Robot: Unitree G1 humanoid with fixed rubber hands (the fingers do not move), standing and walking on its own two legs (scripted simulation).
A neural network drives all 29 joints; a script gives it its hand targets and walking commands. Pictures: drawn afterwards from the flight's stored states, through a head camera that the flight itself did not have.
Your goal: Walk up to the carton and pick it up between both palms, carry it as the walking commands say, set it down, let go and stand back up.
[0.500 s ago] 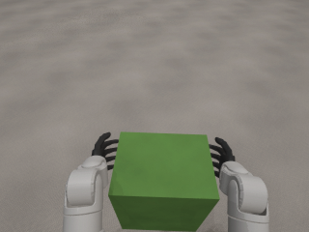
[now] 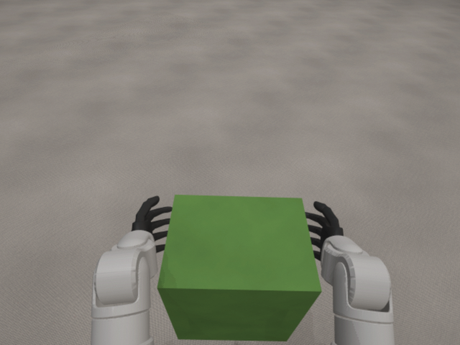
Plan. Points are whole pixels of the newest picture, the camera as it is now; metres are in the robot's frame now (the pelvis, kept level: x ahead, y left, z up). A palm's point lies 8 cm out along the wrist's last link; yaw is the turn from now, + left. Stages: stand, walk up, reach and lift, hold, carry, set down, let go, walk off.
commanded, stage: carry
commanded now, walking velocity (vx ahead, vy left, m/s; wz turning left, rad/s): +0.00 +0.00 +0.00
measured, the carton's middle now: (235, 274) +0.26 +0.00 +0.01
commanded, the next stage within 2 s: none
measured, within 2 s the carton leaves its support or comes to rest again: neither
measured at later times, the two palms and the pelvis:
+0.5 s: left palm (147, 231) +0.30 +0.15 +0.08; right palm (324, 234) +0.30 -0.15 +0.08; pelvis +0.02 +0.00 +0.00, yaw +0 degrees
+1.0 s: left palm (157, 225) +0.32 +0.14 +0.07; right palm (325, 230) +0.31 -0.16 +0.07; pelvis +0.04 -0.01 +0.00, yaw +0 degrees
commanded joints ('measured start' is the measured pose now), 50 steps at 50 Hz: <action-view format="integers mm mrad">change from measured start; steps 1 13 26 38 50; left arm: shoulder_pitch -471 -458 -445 -431 -412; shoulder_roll -921 -909 -891 -872 -847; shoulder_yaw -706 -699 -674 -642 -615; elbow -55 -44 -1 47 87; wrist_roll -414 -399 -366 -327 -294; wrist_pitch -3 -32 -86 -150 -220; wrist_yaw -259 -257 -254 -249 -245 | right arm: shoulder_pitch -500 -469 -455 -449 -430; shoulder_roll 912 898 882 869 850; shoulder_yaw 700 672 645 624 605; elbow -47 -22 21 63 101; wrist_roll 408 376 339 307 272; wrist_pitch -2 -33 -88 -150 -219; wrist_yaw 249 244 238 233 225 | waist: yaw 6 7 7 9 9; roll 8 15 16 12 9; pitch -182 -211 -230 -236 -233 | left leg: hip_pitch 31 72 92 106 118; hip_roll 76 88 92 89 85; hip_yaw -94 -84 -75 -64 -54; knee -116 -97 -84 -73 -70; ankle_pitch -209 -98 -24 -2 0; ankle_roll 4 9 11 8 5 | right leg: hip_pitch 81 107 135 146 148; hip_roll -106 -106 -106 -105 -103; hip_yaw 127 109 94 92 90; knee -132 -97 -67 -64 -70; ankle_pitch -241 -98 18 61 68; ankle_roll -14 -16 -20 -25 -27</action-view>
